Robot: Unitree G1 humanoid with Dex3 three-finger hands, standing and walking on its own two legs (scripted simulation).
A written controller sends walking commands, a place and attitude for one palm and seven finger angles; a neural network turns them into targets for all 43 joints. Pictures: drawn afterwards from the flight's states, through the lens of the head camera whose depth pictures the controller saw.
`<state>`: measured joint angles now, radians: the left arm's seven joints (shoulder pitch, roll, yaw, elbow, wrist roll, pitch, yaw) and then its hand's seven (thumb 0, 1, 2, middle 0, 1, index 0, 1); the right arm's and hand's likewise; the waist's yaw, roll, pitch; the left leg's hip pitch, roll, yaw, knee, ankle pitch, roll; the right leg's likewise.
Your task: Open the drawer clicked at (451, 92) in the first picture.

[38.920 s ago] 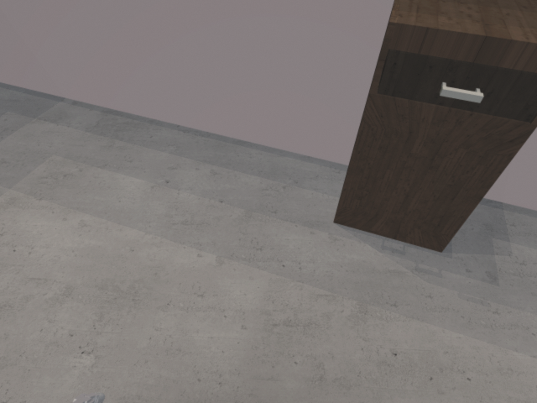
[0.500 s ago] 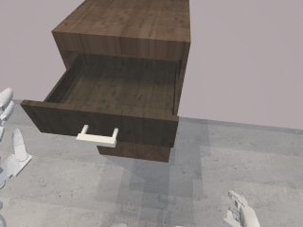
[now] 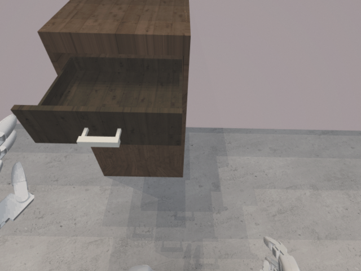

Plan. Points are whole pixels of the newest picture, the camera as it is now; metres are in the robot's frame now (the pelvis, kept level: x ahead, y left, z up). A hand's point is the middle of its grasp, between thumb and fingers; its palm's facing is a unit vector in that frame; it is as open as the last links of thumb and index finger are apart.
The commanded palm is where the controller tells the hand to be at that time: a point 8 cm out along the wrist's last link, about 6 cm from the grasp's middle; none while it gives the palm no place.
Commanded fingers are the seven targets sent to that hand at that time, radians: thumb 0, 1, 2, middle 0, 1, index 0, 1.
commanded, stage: stop stepping back and stand still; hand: left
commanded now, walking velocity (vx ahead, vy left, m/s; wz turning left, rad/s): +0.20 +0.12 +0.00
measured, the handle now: (100, 136) +0.46 +0.24 +0.00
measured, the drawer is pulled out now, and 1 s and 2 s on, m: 0.30 0.30 0.30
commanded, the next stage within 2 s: let the arm hang, fingers relaxed in 0.46 s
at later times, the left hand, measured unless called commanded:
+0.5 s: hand (11, 220) +0.16 +0.24 +0.18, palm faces +0.42 -0.82 -0.39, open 7.4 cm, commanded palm +0.11 +0.28 +0.19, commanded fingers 0.00 0.90 0.90 -0.20 -0.30 -0.20 -0.30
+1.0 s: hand out of the picture -0.02 +0.19 -0.17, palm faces +0.04 -0.98 -0.22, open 7.0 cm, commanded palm none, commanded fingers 0.00 0.90 0.90 -0.20 -0.30 -0.20 -0.30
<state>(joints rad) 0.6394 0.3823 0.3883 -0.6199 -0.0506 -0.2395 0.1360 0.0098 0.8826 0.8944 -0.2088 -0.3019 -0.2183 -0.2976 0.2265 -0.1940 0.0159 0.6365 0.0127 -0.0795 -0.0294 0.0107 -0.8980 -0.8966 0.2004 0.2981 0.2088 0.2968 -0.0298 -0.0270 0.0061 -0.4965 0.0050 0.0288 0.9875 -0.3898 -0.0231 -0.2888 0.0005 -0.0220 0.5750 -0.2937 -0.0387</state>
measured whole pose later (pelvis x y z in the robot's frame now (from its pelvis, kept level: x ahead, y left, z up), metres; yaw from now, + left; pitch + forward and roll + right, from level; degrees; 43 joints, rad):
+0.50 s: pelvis -0.02 +0.00 +0.00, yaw +1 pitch +0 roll -1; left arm 0.60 0.34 0.35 -0.56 -0.03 -0.21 0.16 0.01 0.88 0.89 -0.21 -0.30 -0.22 -0.30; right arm 0.23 -0.18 0.03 0.64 0.00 -0.12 -0.04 0.01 -0.90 -0.90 0.20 0.30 0.21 0.30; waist 0.00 0.01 -0.04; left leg -0.26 0.03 0.02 0.55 -0.29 0.02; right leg -0.27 0.04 -0.06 0.48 -0.21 -0.04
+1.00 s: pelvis -0.01 +0.00 +0.01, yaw +1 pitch -2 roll -1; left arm 0.31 0.21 0.02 1.03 0.01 0.03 0.03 -0.02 0.98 0.89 -0.20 -0.30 -0.21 -0.30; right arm 0.33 -0.17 0.01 1.06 -0.02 0.03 -0.03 0.01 -0.90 -0.90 0.19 0.30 0.20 0.30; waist 0.01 -0.02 0.09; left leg -0.19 0.01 0.02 0.47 -0.25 0.01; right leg -0.20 0.02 -0.06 0.42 -0.20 -0.03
